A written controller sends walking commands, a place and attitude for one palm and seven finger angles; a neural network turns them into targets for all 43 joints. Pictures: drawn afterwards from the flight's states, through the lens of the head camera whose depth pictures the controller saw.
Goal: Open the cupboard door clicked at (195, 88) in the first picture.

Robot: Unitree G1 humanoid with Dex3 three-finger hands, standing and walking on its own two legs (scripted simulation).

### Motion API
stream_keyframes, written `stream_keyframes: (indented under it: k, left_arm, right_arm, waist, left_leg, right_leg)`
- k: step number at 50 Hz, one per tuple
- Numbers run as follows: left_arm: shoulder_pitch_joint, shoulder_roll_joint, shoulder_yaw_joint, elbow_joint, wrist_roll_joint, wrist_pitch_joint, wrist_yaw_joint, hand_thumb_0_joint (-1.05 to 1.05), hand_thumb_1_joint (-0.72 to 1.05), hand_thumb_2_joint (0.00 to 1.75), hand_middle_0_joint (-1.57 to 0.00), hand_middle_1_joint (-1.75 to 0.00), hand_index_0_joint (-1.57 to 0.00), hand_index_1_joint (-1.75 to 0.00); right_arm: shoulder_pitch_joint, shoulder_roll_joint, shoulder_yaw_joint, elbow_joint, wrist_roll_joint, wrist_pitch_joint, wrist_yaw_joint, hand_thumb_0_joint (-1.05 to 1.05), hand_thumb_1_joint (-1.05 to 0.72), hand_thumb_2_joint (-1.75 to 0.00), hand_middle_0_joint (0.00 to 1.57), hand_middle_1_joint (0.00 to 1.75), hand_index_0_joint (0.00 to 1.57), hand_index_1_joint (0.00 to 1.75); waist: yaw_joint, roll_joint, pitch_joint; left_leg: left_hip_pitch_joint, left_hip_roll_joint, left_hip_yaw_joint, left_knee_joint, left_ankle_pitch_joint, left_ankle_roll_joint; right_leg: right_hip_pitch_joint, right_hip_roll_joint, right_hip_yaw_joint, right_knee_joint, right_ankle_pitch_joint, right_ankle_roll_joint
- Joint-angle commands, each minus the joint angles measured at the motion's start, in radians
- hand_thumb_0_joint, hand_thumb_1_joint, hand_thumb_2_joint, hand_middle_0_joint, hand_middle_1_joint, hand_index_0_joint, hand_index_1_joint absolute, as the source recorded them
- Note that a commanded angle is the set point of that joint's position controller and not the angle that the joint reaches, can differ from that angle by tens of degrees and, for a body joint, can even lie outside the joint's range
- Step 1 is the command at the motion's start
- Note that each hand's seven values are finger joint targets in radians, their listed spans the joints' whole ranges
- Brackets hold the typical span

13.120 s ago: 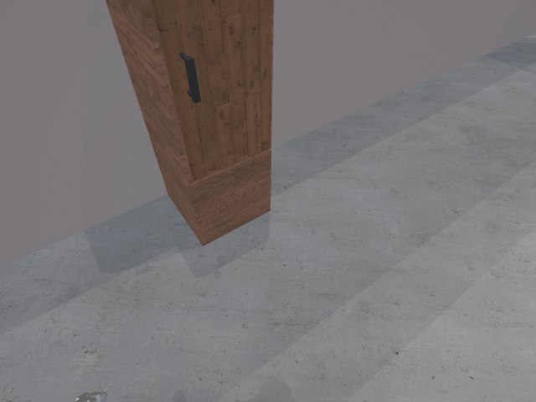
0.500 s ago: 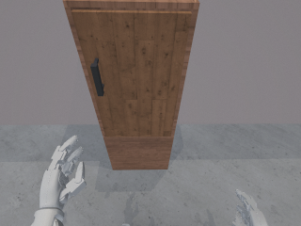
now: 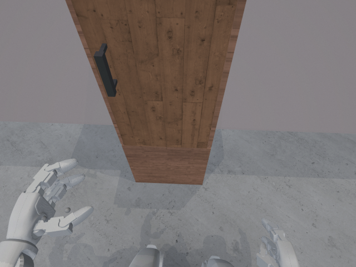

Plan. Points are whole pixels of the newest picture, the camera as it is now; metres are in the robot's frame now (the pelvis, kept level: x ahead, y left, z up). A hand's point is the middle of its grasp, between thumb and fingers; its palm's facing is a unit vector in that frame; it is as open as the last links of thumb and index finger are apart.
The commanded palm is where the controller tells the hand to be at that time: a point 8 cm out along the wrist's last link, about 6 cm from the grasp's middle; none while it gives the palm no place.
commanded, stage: raise the hand with hooked fingers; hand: left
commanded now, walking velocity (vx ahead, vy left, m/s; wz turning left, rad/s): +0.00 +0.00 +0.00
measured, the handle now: (108, 71) +0.54 +0.22 +0.12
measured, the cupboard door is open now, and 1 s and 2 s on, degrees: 0 0 0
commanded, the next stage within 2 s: move the hooked fingers beside the handle in 1.32 s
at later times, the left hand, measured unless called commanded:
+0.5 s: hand (43, 174) +0.26 +0.28 +0.10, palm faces +0.06 -1.00 -0.06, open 13.5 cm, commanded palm +0.24 +0.33 +0.11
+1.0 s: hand (31, 145) +0.30 +0.30 +0.13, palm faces +0.04 -1.00 -0.03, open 14.0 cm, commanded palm +0.27 +0.35 +0.13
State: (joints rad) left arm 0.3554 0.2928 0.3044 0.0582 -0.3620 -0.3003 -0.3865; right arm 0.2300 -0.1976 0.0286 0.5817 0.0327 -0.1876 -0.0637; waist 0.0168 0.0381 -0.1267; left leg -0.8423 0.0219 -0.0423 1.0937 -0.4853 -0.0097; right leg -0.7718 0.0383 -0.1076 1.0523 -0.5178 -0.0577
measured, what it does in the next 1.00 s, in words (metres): stands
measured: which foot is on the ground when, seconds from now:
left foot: down 0.00-1.00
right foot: down 0.00-1.00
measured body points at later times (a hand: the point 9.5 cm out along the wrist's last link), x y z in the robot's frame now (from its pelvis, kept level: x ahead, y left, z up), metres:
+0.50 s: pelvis +0.01 +0.03 +0.03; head +0.05 +0.04 +0.48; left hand +0.25 +0.33 +0.10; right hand +0.18 -0.21 -0.04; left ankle +0.03 +0.12 -0.66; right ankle +0.00 -0.08 -0.66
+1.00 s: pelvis +0.01 +0.03 +0.04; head +0.04 +0.04 +0.49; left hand +0.30 +0.35 +0.14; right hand +0.15 -0.23 -0.03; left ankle +0.03 +0.12 -0.66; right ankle +0.00 -0.08 -0.66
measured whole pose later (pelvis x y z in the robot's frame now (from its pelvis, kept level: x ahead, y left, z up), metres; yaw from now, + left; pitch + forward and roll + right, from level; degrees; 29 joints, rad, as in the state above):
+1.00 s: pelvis +0.01 +0.03 +0.04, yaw -1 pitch +7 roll -2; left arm -0.06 0.43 0.42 0.39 -0.35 -0.19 -0.45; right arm 0.30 -0.29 0.04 0.56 0.05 -0.17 -0.09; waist 0.00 0.02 -0.08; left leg -0.56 0.00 0.01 0.81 -0.38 0.04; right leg -0.50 0.02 -0.05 0.76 -0.39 -0.02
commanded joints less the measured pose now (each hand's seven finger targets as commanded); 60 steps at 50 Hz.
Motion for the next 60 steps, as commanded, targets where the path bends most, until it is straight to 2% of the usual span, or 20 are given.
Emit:
stream_keyframes:
  k: [1,3,4,7,12,17,21,24,29,31,35,37,41,46,47,49,53,57,59,60]
  left_arm:
    - [0.002,0.157,0.138,-0.192,-0.036,-0.098,0.029,0.00,-0.03,0.50,-0.27,-0.90,-0.27,-0.90]
    - [-0.014,0.147,0.118,-0.155,-0.028,-0.112,0.030,0.00,-0.08,0.48,-0.27,-0.93,-0.27,-0.93]
    - [-0.030,0.159,0.117,-0.134,-0.028,-0.112,0.023,0.00,-0.10,0.47,-0.27,-0.94,-0.27,-0.94]
    - [-0.058,0.173,0.107,-0.137,-0.025,-0.115,0.011,0.00,-0.17,0.44,-0.28,-0.99,-0.28,-0.99]
    - [-0.128,0.216,0.133,-0.182,-0.025,-0.118,0.037,0.00,-0.29,0.39,-0.29,-1.07,-0.29,-1.07]
    - [-0.197,0.223,0.119,-0.146,-0.009,-0.086,0.054,0.00,-0.41,0.34,-0.29,-1.14,-0.29,-1.14]
    - [-0.267,0.251,0.133,-0.100,-0.009,-0.042,0.036,0.00,-0.50,0.30,-0.30,-1.20,-0.30,-1.20]
    - [-0.337,0.273,0.138,-0.093,-0.008,-0.019,0.022,0.00,-0.50,0.30,-0.30,-1.20,-0.30,-1.20]
    - [-0.448,0.304,0.159,-0.011,-0.012,0.014,-0.004,0.00,-0.50,0.30,-0.30,-1.20,-0.30,-1.20]
    - [-0.491,0.313,0.160,0.001,-0.005,0.020,-0.016,0.00,-0.50,0.30,-0.30,-1.20,-0.30,-1.20]
    - [-0.561,0.346,0.180,0.047,-0.010,0.035,-0.038,0.00,-0.50,0.30,-0.30,-1.20,-0.30,-1.20]
    - [-0.594,0.362,0.189,0.063,-0.007,0.038,-0.046,0.00,-0.50,0.30,-0.30,-1.20,-0.30,-1.20]
    - [-0.668,0.391,0.202,0.124,-0.009,0.054,-0.061,0.00,-0.50,0.30,-0.30,-1.20,-0.30,-1.20]
    - [-0.587,0.363,0.187,0.138,-0.015,0.057,-0.077,0.00,-0.50,0.30,-0.30,-1.20,-0.30,-1.20]
    - [-0.587,0.370,0.193,0.141,-0.012,0.055,-0.074,0.00,-0.50,0.30,-0.30,-1.20,-0.30,-1.20]
    - [-0.600,0.389,0.212,0.123,-0.016,0.047,-0.062,0.00,-0.50,0.30,-0.30,-1.20,-0.30,-1.20]
    - [-0.622,0.389,0.213,0.103,-0.003,0.026,-0.042,0.00,-0.50,0.30,-0.30,-1.20,-0.30,-1.20]
    - [-0.631,0.388,0.213,0.108,-0.004,0.014,-0.041,0.00,-0.50,0.30,-0.30,-1.20,-0.30,-1.20]
    - [-0.630,0.388,0.212,0.114,-0.011,0.014,-0.048,0.00,-0.50,0.30,-0.30,-1.20,-0.30,-1.20]
    - [-0.629,0.387,0.216,0.118,-0.012,0.015,-0.052,0.00,-0.50,0.30,-0.30,-1.20,-0.30,-1.20]
  right_arm:
    - [-0.038,-0.154,-0.079,-0.162,0.005,-0.074,-0.012,0.00,-0.90,-0.90,0.20,0.30,0.20,0.30]
    - [-0.029,-0.166,-0.082,-0.158,0.007,-0.077,-0.010,0.00,-0.90,-0.90,0.20,0.30,0.20,0.30]
    - [-0.031,-0.174,-0.082,-0.159,0.009,-0.078,-0.010,0.00,-0.90,-0.90,0.20,0.30,0.20,0.30]
    - [-0.012,-0.188,-0.083,-0.169,0.013,-0.083,-0.011,0.00,-0.90,-0.90,0.20,0.30,0.20,0.30]
    - [0.003,-0.196,-0.079,-0.173,0.014,-0.086,-0.016,0.00,-0.90,-0.90,0.20,0.30,0.20,0.30]
    - [0.008,-0.204,-0.068,-0.179,0.017,-0.077,-0.016,0.00,-0.90,-0.90,0.20,0.30,0.20,0.30]
    - [0.011,-0.212,-0.062,-0.182,0.020,-0.066,-0.020,0.00,-0.90,-0.90,0.20,0.30,0.20,0.30]
    - [0.008,-0.213,-0.055,-0.184,0.019,-0.063,-0.024,0.00,-0.90,-0.90,0.20,0.30,0.20,0.30]
    - [0.006,-0.217,-0.048,-0.176,0.020,-0.054,-0.032,0.00,-0.90,-0.90,0.20,0.30,0.20,0.30]
    - [0.003,-0.215,-0.046,-0.172,0.022,-0.051,-0.035,0.00,-0.90,-0.90,0.20,0.30,0.20,0.30]
    - [0.003,-0.217,-0.042,-0.168,0.022,-0.047,-0.039,0.00,-0.90,-0.90,0.20,0.30,0.20,0.30]
    - [0.006,-0.217,-0.042,-0.162,0.023,-0.045,-0.042,0.00,-0.90,-0.90,0.20,0.30,0.20,0.30]
    - [0.006,-0.222,-0.040,-0.155,0.026,-0.039,-0.047,0.00,-0.90,-0.90,0.20,0.30,0.20,0.30]
    - [0.013,-0.222,-0.049,-0.169,0.026,-0.038,-0.034,0.00,-0.90,-0.90,0.20,0.30,0.20,0.30]
    - [0.012,-0.223,-0.049,-0.170,0.025,-0.036,-0.032,0.00,-0.90,-0.90,0.20,0.30,0.20,0.30]
    - [0.015,-0.225,-0.051,-0.172,0.023,-0.034,-0.032,0.00,-0.90,-0.90,0.20,0.30,0.20,0.30]
    - [0.016,-0.220,-0.051,-0.170,0.023,-0.032,-0.032,0.00,-0.90,-0.90,0.20,0.30,0.20,0.30]
    - [0.014,-0.219,-0.050,-0.164,0.021,-0.031,-0.035,0.00,-0.90,-0.90,0.20,0.30,0.20,0.30]
    - [0.017,-0.221,-0.050,-0.160,0.020,-0.030,-0.038,0.00,-0.90,-0.90,0.20,0.30,0.20,0.30]
    - [0.014,-0.220,-0.049,-0.158,0.022,-0.030,-0.037,0.00,-0.90,-0.90,0.20,0.30,0.20,0.30]
  waist:
    - [0.003,-0.049,-0.232]
    - [-0.012,-0.065,-0.190]
    - [-0.007,-0.050,-0.171]
    - [-0.012,-0.017,-0.178]
    - [-0.006,0.033,-0.203]
    - [-0.015,0.081,-0.157]
    - [-0.016,0.050,-0.157]
    - [-0.013,0.081,-0.163]
    - [-0.017,0.037,-0.136]
    - [-0.018,0.067,-0.156]
    - [-0.016,0.041,-0.160]
    - [-0.015,0.065,-0.168]
    - [-0.020,0.055,-0.146]
    - [-0.003,0.037,-0.171]
    - [0.000,0.054,-0.161]
    - [0.003,0.028,-0.163]
    - [-0.005,0.072,-0.167]
    - [-0.010,0.058,-0.165]
    - [-0.012,0.022,-0.168]
    - [-0.011,0.038,-0.186]
  left_leg:
    - [0.133,-0.025,0.005,-0.146,0.319,0.036]
    - [0.143,-0.025,0.006,-0.165,0.295,0.038]
    - [0.146,-0.026,0.005,-0.170,0.293,0.038]
    - [0.192,-0.028,0.013,-0.206,0.270,0.043]
    - [0.282,-0.023,0.008,-0.258,0.299,0.041]
    - [0.329,-0.016,-0.006,-0.307,0.278,0.032]
    - [0.353,-0.014,-0.012,-0.330,0.295,0.029]
    - [0.391,-0.014,-0.019,-0.343,0.333,0.025]
    - [0.405,-0.014,-0.025,-0.370,0.308,0.025]
    - [0.433,-0.014,-0.022,-0.377,0.329,0.024]
    - [0.445,-0.016,-0.021,-0.391,0.332,0.025]
    - [0.463,-0.016,-0.022,-0.397,0.347,0.025]
    - [0.456,-0.018,-0.014,-0.411,0.315,0.030]
    - [0.461,-0.021,-0.006,-0.409,0.361,0.031]
    - [0.457,-0.022,-0.006,-0.413,0.350,0.030]
    - [0.447,-0.023,-0.003,-0.410,0.350,0.032]
    - [0.463,-0.022,-0.001,-0.416,0.329,0.032]
    - [0.453,-0.023,0.007,-0.411,0.321,0.038]
    - [0.440,-0.025,0.012,-0.401,0.324,0.042]
    - [0.443,-0.026,0.018,-0.397,0.336,0.042]
  right_leg:
    - [0.255,-0.053,0.156,-0.226,0.417,0.083]
    - [0.212,-0.045,0.137,-0.235,0.355,0.079]
    - [0.205,-0.037,0.134,-0.235,0.327,0.068]
    - [0.186,-0.031,0.115,-0.257,0.252,0.058]
    - [0.200,-0.014,0.071,-0.256,0.266,0.041]
    - [0.181,-0.006,0.045,-0.272,0.242,0.034]
    - [0.211,-0.003,0.041,-0.293,0.269,0.033]
    - [0.232,0.001,0.039,-0.301,0.297,0.025]
    - [0.241,0.004,0.038,-0.330,0.283,0.025]
    - [0.249,0.000,0.041,-0.337,0.299,0.025]
    - [0.272,0.000,0.045,-0.355,0.309,0.025]
    - [0.275,-0.003,0.045,-0.362,0.319,0.024]
    - [0.286,-0.003,0.054,-0.386,0.302,0.024]
    - [0.314,-0.004,0.053,-0.385,0.351,0.025]
    - [0.307,-0.004,0.053,-0.384,0.340,0.024]
    - [0.325,-0.002,0.057,-0.385,0.340,0.022]
    - [0.300,-0.004,0.059,-0.385,0.316,0.026]
    - [0.316,-0.005,0.072,-0.392,0.324,0.029]
    - [0.335,-0.005,0.081,-0.396,0.335,0.030]
    - [0.341,-0.008,0.086,-0.395,0.355,0.033]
